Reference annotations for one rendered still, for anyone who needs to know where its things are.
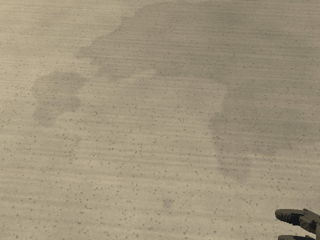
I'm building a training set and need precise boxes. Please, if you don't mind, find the robot right hand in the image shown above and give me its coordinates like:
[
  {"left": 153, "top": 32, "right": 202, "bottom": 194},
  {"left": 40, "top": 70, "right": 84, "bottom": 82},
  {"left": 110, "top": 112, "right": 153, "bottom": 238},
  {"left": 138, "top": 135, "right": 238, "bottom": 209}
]
[{"left": 275, "top": 208, "right": 320, "bottom": 240}]

